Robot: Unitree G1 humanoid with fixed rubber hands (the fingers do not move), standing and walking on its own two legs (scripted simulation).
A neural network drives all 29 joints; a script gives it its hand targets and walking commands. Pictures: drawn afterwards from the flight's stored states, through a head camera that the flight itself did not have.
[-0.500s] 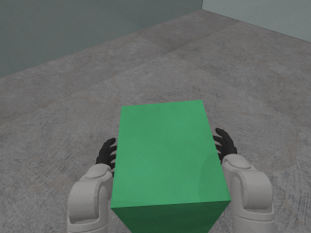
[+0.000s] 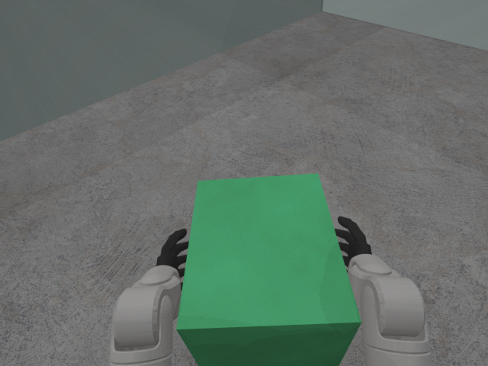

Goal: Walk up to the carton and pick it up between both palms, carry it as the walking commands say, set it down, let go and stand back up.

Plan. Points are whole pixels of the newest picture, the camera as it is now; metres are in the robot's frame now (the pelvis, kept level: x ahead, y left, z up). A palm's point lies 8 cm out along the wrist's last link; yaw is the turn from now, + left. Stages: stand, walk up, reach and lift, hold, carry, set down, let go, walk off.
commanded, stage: carry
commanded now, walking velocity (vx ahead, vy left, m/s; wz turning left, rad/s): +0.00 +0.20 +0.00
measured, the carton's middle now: (264, 289) +0.27 -0.01 +0.00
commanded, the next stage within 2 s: none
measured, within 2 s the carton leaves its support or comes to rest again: neither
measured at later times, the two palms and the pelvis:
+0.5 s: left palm (39, 297) +0.25 +0.31 +0.08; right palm (228, 270) +0.26 +0.04 +0.08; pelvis -0.02 +0.17 -0.01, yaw +0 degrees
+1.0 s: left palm out of the picture +0.22 +0.50 +0.06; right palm (102, 286) +0.25 +0.22 +0.08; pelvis -0.03 +0.34 +0.00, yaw +1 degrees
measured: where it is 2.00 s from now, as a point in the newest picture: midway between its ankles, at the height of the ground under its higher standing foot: outside the picture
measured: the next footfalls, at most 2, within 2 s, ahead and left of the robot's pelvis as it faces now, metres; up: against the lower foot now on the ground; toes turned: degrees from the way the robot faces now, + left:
left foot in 0.20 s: +0.06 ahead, +0.22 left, +0.00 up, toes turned +6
right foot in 0.56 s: +0.00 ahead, +0.10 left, +0.00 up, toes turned -10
